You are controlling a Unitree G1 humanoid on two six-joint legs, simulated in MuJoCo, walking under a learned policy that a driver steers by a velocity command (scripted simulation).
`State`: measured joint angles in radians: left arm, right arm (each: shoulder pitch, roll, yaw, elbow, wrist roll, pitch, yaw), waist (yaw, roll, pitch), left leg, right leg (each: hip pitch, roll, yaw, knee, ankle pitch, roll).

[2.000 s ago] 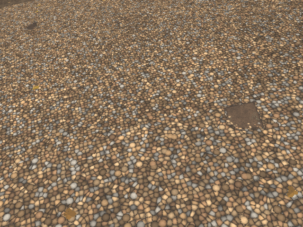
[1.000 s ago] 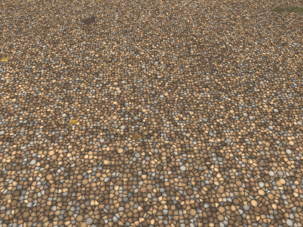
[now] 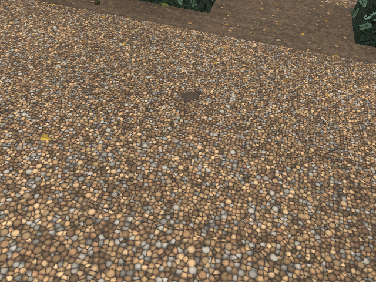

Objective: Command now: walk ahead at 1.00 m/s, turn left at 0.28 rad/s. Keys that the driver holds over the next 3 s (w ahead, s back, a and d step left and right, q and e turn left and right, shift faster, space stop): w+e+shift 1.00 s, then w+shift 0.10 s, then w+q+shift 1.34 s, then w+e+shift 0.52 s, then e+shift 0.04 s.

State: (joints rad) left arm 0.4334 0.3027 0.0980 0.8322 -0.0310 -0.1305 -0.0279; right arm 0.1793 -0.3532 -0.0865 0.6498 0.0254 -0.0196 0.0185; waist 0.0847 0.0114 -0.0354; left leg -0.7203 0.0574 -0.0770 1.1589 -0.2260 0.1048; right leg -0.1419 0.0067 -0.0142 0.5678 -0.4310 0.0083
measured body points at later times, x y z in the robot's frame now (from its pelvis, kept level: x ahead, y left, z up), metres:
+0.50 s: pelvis +0.45 +0.06 -0.20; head +0.45 +0.06 +0.25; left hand +0.70 +0.24 -0.28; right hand +0.30 -0.15 -0.35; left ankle +0.32 +0.20 -0.90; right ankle +0.56 -0.09 -0.83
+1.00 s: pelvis +0.88 -0.10 -0.21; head +0.87 -0.13 +0.24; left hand +1.07 +0.10 -0.32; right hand +0.93 -0.46 -0.24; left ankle +1.17 -0.10 -0.90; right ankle +0.68 -0.08 -0.90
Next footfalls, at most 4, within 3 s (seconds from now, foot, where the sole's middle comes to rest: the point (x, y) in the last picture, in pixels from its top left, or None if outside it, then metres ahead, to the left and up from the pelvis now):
0.22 left None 0.36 0.20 -0.93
0.62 right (221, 263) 0.71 -0.10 -0.93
1.12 left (227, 191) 1.21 -0.15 -1.11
1.48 right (301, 190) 1.28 -0.56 -1.11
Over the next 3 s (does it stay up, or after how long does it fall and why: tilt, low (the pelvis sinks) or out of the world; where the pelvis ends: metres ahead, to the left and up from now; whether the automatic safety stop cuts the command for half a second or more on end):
stays up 2.50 -0.40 -0.73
